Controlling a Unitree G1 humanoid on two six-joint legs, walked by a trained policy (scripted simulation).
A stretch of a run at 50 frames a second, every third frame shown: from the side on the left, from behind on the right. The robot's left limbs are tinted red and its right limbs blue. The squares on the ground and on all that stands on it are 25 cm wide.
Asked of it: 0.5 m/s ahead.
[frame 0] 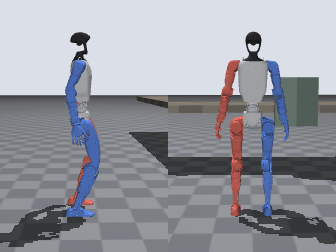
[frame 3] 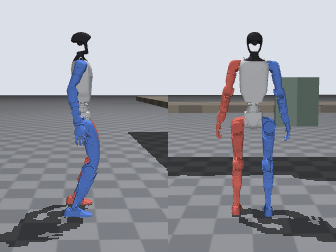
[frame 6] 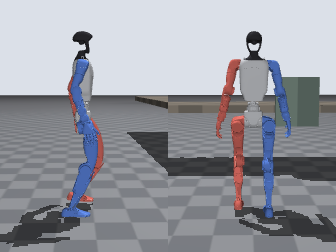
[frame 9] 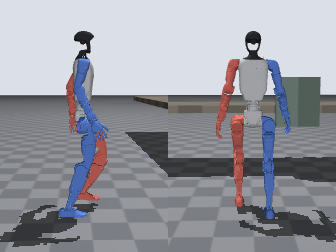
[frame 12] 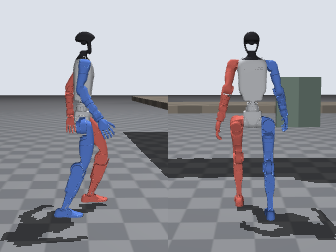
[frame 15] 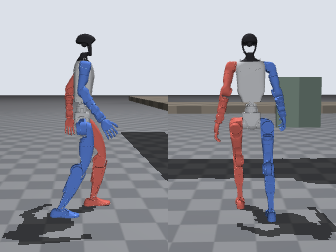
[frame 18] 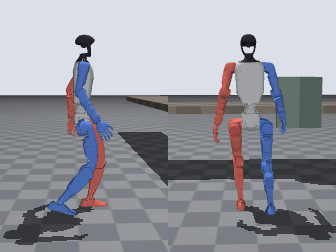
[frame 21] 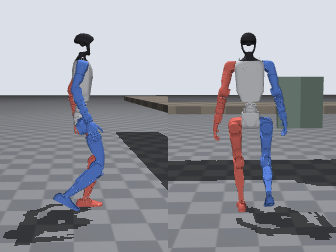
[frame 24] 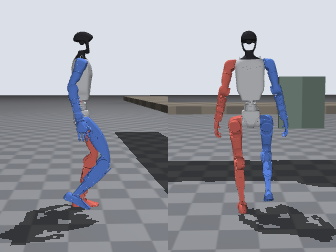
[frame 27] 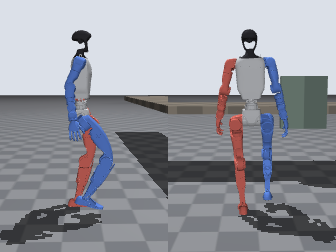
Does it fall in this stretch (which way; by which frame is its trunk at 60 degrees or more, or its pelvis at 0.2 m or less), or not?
no
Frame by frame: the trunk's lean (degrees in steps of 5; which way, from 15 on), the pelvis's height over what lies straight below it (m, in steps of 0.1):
0: 0, 0.8
3: 0, 0.8
6: 0, 0.8
9: 0, 0.8
12: 0, 0.8
15: 5, 0.8
18: 5, 0.8
21: 5, 0.8
24: 5, 0.8
27: 0, 0.8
